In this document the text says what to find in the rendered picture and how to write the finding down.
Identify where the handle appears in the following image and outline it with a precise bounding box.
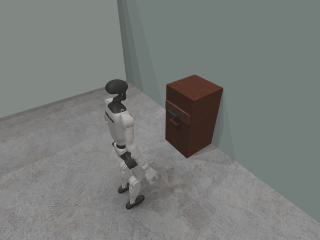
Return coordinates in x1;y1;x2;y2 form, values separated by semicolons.
167;109;180;118
169;119;178;127

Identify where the robot right hand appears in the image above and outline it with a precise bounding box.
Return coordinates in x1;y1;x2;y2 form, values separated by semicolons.
144;168;159;185

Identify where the right robot upper arm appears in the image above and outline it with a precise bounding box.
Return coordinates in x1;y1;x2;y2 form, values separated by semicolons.
120;113;137;153

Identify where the drawer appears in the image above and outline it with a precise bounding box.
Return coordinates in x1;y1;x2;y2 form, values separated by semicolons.
165;100;191;126

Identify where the left robot upper arm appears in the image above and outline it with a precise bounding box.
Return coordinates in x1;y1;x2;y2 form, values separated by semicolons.
104;98;113;122

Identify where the robot right forearm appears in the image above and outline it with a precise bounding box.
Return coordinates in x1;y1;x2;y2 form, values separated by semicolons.
130;144;150;173

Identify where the cabinet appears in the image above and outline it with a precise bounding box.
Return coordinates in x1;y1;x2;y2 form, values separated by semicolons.
165;74;223;158

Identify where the right robot shin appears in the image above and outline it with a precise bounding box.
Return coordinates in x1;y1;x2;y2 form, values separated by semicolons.
129;180;142;204

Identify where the robot left foot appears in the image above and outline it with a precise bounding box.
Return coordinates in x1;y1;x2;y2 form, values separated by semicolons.
118;182;130;194

